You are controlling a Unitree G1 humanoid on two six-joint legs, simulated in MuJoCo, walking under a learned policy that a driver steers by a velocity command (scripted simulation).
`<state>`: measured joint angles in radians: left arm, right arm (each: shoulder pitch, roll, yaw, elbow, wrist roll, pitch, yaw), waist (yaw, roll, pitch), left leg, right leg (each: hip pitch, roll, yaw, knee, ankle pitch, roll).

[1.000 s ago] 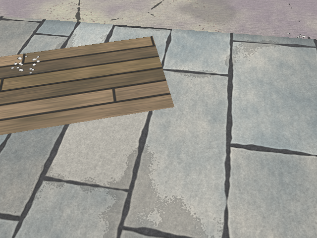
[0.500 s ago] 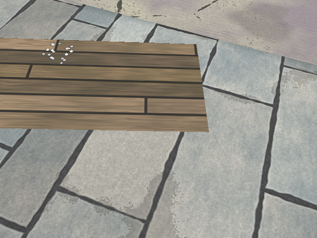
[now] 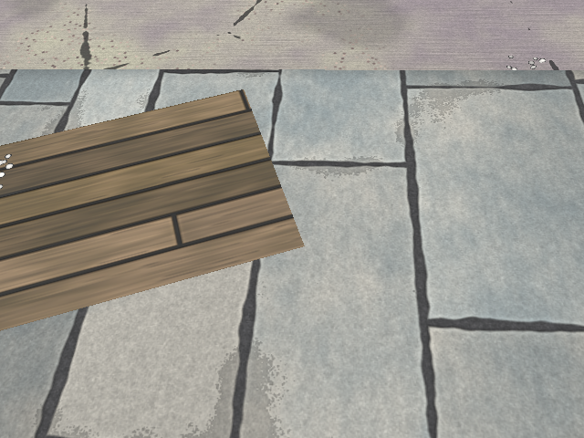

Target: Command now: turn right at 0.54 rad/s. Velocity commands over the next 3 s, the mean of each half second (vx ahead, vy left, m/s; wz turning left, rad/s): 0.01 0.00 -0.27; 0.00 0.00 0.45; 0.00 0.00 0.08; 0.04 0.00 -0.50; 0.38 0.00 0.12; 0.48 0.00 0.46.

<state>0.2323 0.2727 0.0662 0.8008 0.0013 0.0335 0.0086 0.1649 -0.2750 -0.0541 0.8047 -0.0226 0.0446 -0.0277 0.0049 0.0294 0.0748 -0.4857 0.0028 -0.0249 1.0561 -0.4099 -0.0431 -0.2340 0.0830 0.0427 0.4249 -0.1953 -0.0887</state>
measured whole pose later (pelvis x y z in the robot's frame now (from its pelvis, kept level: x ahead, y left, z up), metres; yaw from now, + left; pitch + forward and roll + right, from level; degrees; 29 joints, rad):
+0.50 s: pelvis +0.01 +0.05 +0.00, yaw -6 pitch +0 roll -2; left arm 0.16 0.27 0.04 0.83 0.01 0.05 0.02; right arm 0.23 -0.23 0.00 0.80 -0.01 0.00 -0.01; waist -0.02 -0.03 0.04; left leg -0.22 -0.05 -0.09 0.42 -0.20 0.05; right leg -0.25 0.07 0.09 0.65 -0.43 0.02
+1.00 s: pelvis -0.03 +0.02 +0.00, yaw +11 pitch +0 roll +1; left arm 0.20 0.26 0.02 0.78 0.02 0.01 0.04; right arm 0.21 -0.33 -0.09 0.83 -0.02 0.09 0.03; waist 0.00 0.05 0.06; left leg -0.43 -0.05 -0.06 1.03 -0.42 -0.05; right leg -0.15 0.01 -0.07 0.39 -0.23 -0.06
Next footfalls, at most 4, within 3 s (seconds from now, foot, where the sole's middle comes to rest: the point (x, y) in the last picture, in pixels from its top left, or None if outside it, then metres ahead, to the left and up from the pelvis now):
0.30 left None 0.07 0.13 -0.78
0.76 right None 0.01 -0.06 -0.78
1.22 left None -0.04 0.14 -0.78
1.72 right None -0.04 -0.06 -0.78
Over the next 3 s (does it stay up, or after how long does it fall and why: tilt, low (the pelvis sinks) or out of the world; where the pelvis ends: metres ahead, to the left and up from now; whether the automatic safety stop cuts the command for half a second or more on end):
stays up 0.42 0.08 -0.01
